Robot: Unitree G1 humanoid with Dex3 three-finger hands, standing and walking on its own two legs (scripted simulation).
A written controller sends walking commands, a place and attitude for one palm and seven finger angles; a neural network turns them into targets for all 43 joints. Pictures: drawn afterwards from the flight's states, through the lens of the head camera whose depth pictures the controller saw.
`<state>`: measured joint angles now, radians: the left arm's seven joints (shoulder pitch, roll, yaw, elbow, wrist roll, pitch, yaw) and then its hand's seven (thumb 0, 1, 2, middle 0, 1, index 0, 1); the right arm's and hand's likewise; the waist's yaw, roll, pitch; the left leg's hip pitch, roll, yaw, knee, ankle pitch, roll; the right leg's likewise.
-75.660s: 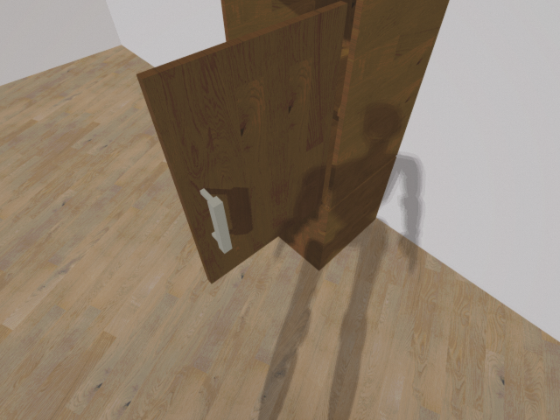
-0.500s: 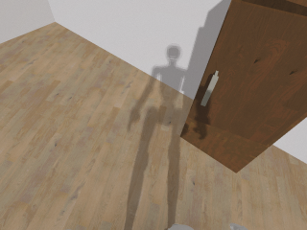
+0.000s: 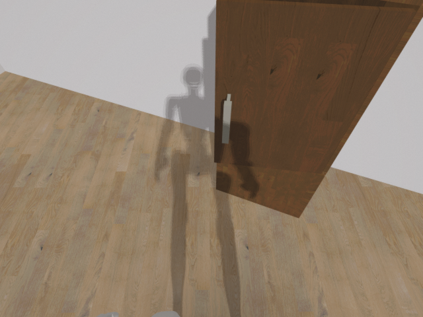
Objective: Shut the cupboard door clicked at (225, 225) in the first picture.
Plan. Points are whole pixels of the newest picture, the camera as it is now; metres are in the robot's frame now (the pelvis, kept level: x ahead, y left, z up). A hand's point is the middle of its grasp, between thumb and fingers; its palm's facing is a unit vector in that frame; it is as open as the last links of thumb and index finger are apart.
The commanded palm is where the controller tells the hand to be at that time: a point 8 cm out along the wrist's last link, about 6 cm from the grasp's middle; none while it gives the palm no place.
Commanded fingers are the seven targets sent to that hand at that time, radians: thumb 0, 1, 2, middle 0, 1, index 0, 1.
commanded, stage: take the last steps up to it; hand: left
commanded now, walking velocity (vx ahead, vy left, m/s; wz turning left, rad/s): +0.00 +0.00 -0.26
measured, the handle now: (227, 119) +0.68 -0.02 -0.08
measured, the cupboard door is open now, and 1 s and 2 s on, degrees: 15 15 15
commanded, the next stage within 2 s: come to a stop and stand still in 0.78 s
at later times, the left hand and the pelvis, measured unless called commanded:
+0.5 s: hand (152, 300) +0.18 +0.14 -0.16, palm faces -0.21 -0.96 -0.19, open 7.4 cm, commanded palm none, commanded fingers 0.00 0.90 0.90 -0.20 -0.30 -0.20 -0.30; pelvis +0.05 -0.04 +0.00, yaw -10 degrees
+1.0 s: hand (189, 287) +0.21 +0.07 -0.19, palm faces -0.12 -0.98 -0.15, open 7.3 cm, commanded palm none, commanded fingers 0.00 0.90 0.90 -0.20 -0.30 -0.20 -0.30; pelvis +0.18 -0.10 +0.00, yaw -9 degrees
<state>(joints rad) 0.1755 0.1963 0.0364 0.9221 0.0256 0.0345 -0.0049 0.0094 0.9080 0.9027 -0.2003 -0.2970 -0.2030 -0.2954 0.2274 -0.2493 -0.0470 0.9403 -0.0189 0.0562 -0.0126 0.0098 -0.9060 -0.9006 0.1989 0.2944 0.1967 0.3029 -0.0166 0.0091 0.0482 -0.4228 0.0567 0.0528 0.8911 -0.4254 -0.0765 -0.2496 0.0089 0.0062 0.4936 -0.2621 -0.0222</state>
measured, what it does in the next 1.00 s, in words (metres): walks ahead: left foot, then right foot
